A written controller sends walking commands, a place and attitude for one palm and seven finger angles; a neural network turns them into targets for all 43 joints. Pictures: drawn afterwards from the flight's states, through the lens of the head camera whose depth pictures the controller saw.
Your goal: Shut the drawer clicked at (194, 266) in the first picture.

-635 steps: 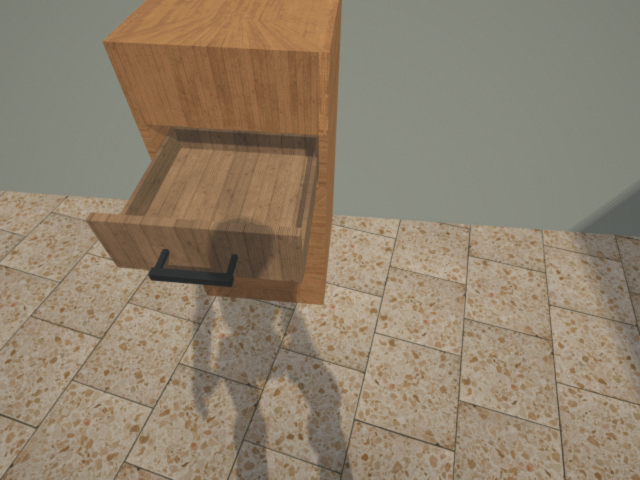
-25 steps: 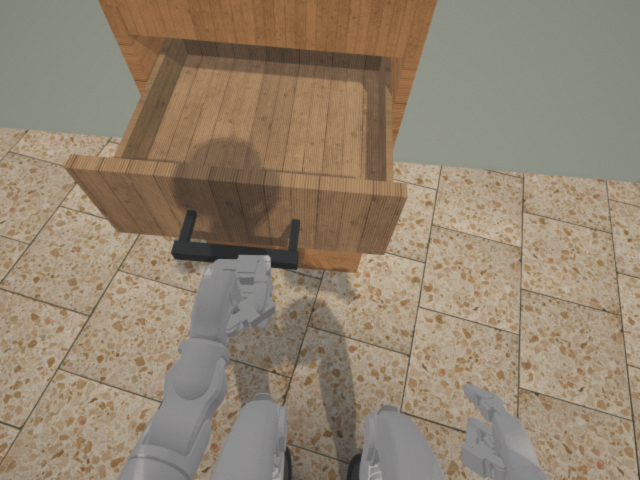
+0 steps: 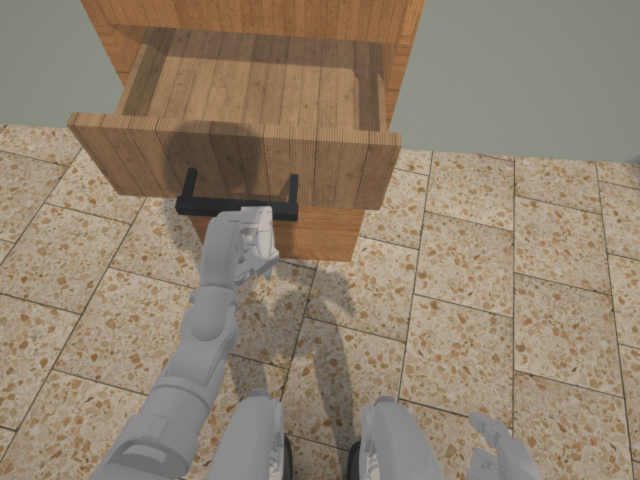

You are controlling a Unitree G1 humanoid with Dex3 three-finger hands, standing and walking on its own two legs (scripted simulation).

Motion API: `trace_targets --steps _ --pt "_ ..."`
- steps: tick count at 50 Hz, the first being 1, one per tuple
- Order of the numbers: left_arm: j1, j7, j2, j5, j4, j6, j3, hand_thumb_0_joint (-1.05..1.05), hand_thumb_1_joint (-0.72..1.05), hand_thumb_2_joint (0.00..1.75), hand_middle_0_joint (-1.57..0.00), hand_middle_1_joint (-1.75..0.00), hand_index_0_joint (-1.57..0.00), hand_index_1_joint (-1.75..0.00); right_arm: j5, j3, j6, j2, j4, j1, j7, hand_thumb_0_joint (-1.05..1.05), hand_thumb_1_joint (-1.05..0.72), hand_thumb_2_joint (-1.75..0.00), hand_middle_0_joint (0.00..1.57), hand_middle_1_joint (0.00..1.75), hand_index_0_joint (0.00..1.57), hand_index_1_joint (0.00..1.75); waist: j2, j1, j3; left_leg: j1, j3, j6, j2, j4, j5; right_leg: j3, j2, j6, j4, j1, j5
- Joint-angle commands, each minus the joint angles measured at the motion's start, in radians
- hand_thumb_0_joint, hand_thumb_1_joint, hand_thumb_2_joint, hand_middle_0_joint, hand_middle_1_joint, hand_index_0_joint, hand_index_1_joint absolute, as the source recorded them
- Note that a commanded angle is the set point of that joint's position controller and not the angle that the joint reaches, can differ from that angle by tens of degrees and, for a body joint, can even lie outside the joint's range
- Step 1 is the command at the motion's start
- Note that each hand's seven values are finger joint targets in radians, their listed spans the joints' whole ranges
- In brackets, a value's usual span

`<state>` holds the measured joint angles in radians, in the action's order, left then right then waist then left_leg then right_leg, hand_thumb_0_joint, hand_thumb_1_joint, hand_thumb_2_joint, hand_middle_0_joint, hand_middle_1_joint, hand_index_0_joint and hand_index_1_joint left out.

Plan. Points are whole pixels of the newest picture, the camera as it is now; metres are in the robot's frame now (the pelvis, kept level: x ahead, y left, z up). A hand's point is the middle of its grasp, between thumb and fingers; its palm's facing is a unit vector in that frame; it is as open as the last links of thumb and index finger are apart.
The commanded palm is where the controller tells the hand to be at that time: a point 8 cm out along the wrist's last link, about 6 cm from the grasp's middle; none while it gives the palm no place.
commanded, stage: push the drawer shut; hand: left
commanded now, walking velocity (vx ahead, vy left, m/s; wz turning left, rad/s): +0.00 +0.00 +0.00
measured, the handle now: (240, 194) +0.46 +0.11 +0.02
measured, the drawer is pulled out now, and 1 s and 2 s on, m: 0.18 0.05 0.00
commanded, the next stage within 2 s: pull the fist back off the drawer in 1.82 s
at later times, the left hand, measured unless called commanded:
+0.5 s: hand (279, 210) +0.44 +0.06 +0.02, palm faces -0.06 -1.00 -0.05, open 2.8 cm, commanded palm +0.44 +0.11 +0.03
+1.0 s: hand (283, 168) +0.51 +0.06 +0.02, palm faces -0.04 -1.00 -0.05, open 2.8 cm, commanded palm +0.50 +0.10 +0.03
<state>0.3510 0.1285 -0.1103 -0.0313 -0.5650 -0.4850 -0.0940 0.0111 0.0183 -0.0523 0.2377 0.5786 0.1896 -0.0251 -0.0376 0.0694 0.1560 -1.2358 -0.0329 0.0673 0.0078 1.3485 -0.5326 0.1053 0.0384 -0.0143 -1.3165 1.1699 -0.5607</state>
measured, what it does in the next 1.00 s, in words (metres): stands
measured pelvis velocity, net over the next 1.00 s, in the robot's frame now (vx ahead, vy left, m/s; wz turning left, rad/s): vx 0.00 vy -0.01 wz -0.03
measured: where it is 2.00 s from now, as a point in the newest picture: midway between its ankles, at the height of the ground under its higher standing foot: outside the picture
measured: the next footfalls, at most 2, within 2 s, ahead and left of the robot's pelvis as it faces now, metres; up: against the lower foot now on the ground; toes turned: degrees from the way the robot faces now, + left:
none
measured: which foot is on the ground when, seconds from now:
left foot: down 0.00-1.00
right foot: down 0.00-1.00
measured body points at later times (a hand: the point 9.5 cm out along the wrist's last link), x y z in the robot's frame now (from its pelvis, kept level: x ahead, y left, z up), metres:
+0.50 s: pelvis +0.00 -0.01 +0.00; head +0.14 +0.00 +0.43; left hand +0.44 +0.12 +0.02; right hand +0.09 -0.27 -0.13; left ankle +0.05 +0.08 -0.60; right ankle +0.03 -0.12 -0.60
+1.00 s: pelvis +0.00 -0.01 -0.01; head +0.16 +0.00 +0.41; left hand +0.51 +0.11 +0.02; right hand +0.03 -0.27 -0.13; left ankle +0.05 +0.08 -0.60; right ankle +0.03 -0.12 -0.60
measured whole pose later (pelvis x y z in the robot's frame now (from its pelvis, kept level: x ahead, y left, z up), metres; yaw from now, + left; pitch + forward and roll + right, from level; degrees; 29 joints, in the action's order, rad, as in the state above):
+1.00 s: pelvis +0.00 -0.01 -0.01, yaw -2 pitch +29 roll -3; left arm 0.88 0.09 -0.24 0.01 -1.13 -0.57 0.20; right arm 0.05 0.02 -0.07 0.24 0.65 0.28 -0.05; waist -0.06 0.18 0.16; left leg -1.35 -0.03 0.06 0.04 1.38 -0.54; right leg 0.10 0.01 -0.03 -1.34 1.29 -0.55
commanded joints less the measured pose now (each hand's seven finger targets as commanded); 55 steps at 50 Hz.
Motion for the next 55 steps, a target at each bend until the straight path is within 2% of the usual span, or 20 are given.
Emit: trace_targets --steps 1,7,12,15,17,20,25,28,29,33,34,36,39,41,44,46,47,50,51,55 --pt "0.455 0.016 -0.033 0.002 0.148 -0.044 0.052 0.00 0.90 0.90 -1.40 -1.60 -1.40 -1.60 0.004 -0.056 0.027 0.157 -0.094 0.062 0.010 0.00 -0.90 -0.90 0.20 0.30 0.20 0.30 0.005 0.078 0.419 0.403 0.152 -0.047 0.007 -0.213 0.109 -0.044 -0.038 -0.015 0.174 -0.070 0.121" --pt "0.509 0.010 -0.066 -0.004 0.086 -0.060 0.099 0.00 0.90 0.90 -1.40 -1.60 -1.40 -1.60 0.007 -0.060 0.019 0.156 -0.080 0.083 0.009 0.00 -0.90 -0.90 0.20 0.30 0.20 0.30 -0.002 0.078 0.457 0.397 0.129 -0.047 0.004 -0.196 0.159 -0.054 -0.043 -0.015 0.181 -0.104 0.153" --pt "0.574 0.007 -0.048 -0.002 0.045 -0.072 0.092 0.00 0.90 0.90 -1.40 -1.60 -1.40 -1.60 0.010 -0.064 0.012 0.155 -0.068 0.105 0.002 0.00 -0.90 -0.90 0.20 0.30 0.20 0.30 -0.019 0.091 0.464 0.417 0.133 -0.047 0.007 -0.194 0.191 -0.052 -0.046 -0.015 0.178 -0.088 0.174" --pt "0.627 0.011 -0.091 -0.003 -0.001 -0.081 0.135 0.00 0.90 0.90 -1.40 -1.60 -1.40 -1.60 0.012 -0.062 0.013 0.157 -0.057 0.117 0.004 0.00 -0.90 -0.90 0.20 0.30 0.20 0.30 0.019 0.106 0.449 0.361 0.116 -0.039 0.003 -0.182 0.165 -0.062 -0.050 -0.010 0.191 -0.117 0.163" --pt "0.640 0.007 -0.106 -0.002 0.004 -0.097 0.152 0.00 0.90 0.90 -1.40 -1.60 -1.40 -1.60 0.013 -0.063 0.015 0.154 -0.056 0.120 0.004 0.00 -0.90 -0.90 0.20 0.30 0.20 0.30 0.007 0.096 0.477 0.360 0.108 -0.041 0.000 -0.179 0.179 -0.070 -0.050 -0.011 0.190 -0.142 0.175" --pt "0.681 0.001 -0.106 -0.002 -0.024 -0.104 0.150 0.00 0.90 0.90 -1.40 -1.60 -1.40 -1.60 0.015 -0.062 0.015 0.155 -0.049 0.133 0.001 0.00 -0.90 -0.90 0.20 0.30 0.20 0.30 -0.030 0.105 0.470 0.364 0.105 -0.041 0.000 -0.175 0.189 -0.069 -0.052 -0.012 0.186 -0.124 0.183" --pt "0.749 -0.005 -0.144 -0.004 -0.072 -0.117 0.188 0.00 0.90 0.90 -1.40 -1.60 -1.40 -1.60 0.018 -0.062 0.016 0.160 -0.035 0.152 0.001 0.00 -0.90 -0.90 0.20 0.30 0.20 0.30 -0.010 0.121 0.473 0.345 0.104 -0.039 0.001 -0.168 0.183 -0.074 -0.056 -0.010 0.189 -0.128 0.183" --pt "0.798 -0.005 -0.140 0.003 -0.101 -0.128 0.191 0.00 0.90 0.90 -1.40 -1.60 -1.40 -1.60 0.020 -0.065 0.017 0.159 -0.024 0.162 0.000 0.00 -0.90 -0.90 0.20 0.30 0.20 0.30 -0.034 0.123 0.484 0.362 0.106 -0.041 0.001 -0.168 0.175 -0.073 -0.056 -0.010 0.188 -0.104 0.171" --pt "0.817 -0.005 -0.120 0.005 -0.126 -0.126 0.173 0.00 0.90 0.90 -1.40 -1.60 -1.40 -1.60 0.021 -0.064 0.016 0.158 -0.020 0.165 -0.001 0.00 -0.90 -0.90 0.20 0.30 0.20 0.30 -0.029 0.139 0.476 0.361 0.107 -0.039 0.002 -0.165 0.171 -0.074 -0.056 -0.008 0.192 -0.094 0.171" --pt "0.898 -0.002 -0.186 0.015 -0.203 -0.139 0.231 0.00 0.90 0.90 -1.40 -1.60 -1.40 -1.60 0.027 -0.060 0.016 0.164 -0.006 0.184 0.002 0.00 -0.90 -0.90 0.20 0.30 0.20 0.30 -0.008 0.149 0.477 0.306 0.098 -0.034 -0.003 -0.153 0.136 -0.084 -0.059 -0.005 0.194 -0.107 0.145" --pt "0.934 -0.004 -0.173 0.013 -0.211 -0.143 0.220 0.00 0.90 0.90 -1.40 -1.60 -1.40 -1.60 0.027 -0.059 0.018 0.161 -0.004 0.185 0.001 0.00 -0.90 -0.90 0.20 0.30 0.20 0.30 -0.014 0.158 0.478 0.301 0.096 -0.032 -0.005 -0.148 0.126 -0.087 -0.059 -0.003 0.198 -0.102 0.139" --pt "0.956 -0.005 -0.217 0.018 -0.236 -0.149 0.260 0.00 0.90 0.90 -1.40 -1.60 -1.40 -1.60 0.032 -0.058 0.019 0.165 0.001 0.200 0.001 0.00 -0.90 -0.90 0.20 0.30 0.20 0.30 -0.041 0.150 0.509 0.302 0.093 -0.032 -0.005 -0.140 0.153 -0.089 -0.062 -0.006 0.186 -0.110 0.159" --pt "0.979 -0.012 -0.233 0.019 -0.274 -0.148 0.280 0.00 0.90 0.90 -1.40 -1.60 -1.40 -1.60 0.035 -0.058 0.015 0.166 0.004 0.212 -0.002 0.00 -0.90 -0.90 0.20 0.30 0.20 0.30 -0.026 0.156 0.518 0.296 0.095 -0.032 -0.002 -0.137 0.170 -0.088 -0.064 -0.005 0.186 -0.117 0.172" --pt "1.006 -0.015 -0.249 0.023 -0.285 -0.150 0.293 0.00 0.90 0.90 -1.40 -1.60 -1.40 -1.60 0.038 -0.057 0.013 0.170 0.006 0.222 -0.007 0.00 -0.90 -0.90 0.20 0.30 0.20 0.30 -0.068 0.155 0.540 0.320 0.103 -0.035 0.000 -0.134 0.191 -0.083 -0.065 -0.008 0.173 -0.089 0.183" --pt "1.031 -0.018 -0.229 0.025 -0.320 -0.145 0.282 0.00 0.90 0.90 -1.40 -1.60 -1.40 -1.60 0.041 -0.059 0.006 0.171 0.010 0.237 -0.014 0.00 -0.90 -0.90 0.20 0.30 0.20 0.30 -0.051 0.171 0.537 0.326 0.108 -0.033 0.003 -0.131 0.194 -0.081 -0.070 -0.007 0.178 -0.078 0.184" --pt "1.071 -0.017 -0.272 0.029 -0.342 -0.142 0.311 0.00 0.90 0.90 -1.40 -1.60 -1.40 -1.60 0.044 -0.057 0.003 0.176 0.013 0.249 -0.016 0.00 -0.90 -0.90 0.20 0.30 0.20 0.30 -0.054 0.180 0.525 0.303 0.104 -0.030 0.003 -0.123 0.188 -0.084 -0.072 -0.005 0.178 -0.076 0.182" --pt "1.069 -0.017 -0.294 0.033 -0.342 -0.145 0.327 0.00 0.90 0.90 -1.40 -1.60 -1.40 -1.60 0.046 -0.056 0.000 0.177 0.012 0.254 -0.016 0.00 -0.90 -0.90 0.20 0.30 0.20 0.30 -0.063 0.172 0.533 0.307 0.107 -0.032 0.003 -0.125 0.200 -0.082 -0.072 -0.008 0.173 -0.083 0.190" --pt "1.117 -0.024 -0.268 0.034 -0.322 -0.152 0.306 0.00 0.90 0.90 -1.40 -1.60 -1.40 -1.60 0.049 -0.058 -0.001 0.175 0.009 0.266 -0.022 0.00 -0.90 -0.90 0.20 0.30 0.20 0.30 -0.085 0.186 0.571 0.355 0.124 -0.033 0.008 -0.126 0.232 -0.074 -0.073 -0.009 0.160 -0.057 0.209" --pt "1.102 -0.024 -0.283 0.038 -0.339 -0.150 0.322 0.00 0.90 0.90 -1.40 -1.60 -1.40 -1.60 0.050 -0.059 -0.004 0.176 0.012 0.270 -0.024 0.00 -0.90 -0.90 0.20 0.30 0.20 0.30 -0.109 0.175 0.572 0.359 0.120 -0.036 0.007 -0.124 0.242 -0.073 -0.075 -0.011 0.159 -0.052 0.213" --pt "1.139 -0.020 -0.301 0.038 -0.357 -0.147 0.339 0.00 0.90 0.90 -1.40 -1.60 -1.40 -1.60 0.055 -0.058 -0.009 0.180 0.018 0.288 -0.028 0.00 -0.90 -0.90 0.20 0.30 0.20 0.30 -0.084 0.191 0.555 0.345 0.127 -0.033 0.011 -0.121 0.246 -0.069 -0.078 -0.009 0.158 -0.047 0.216"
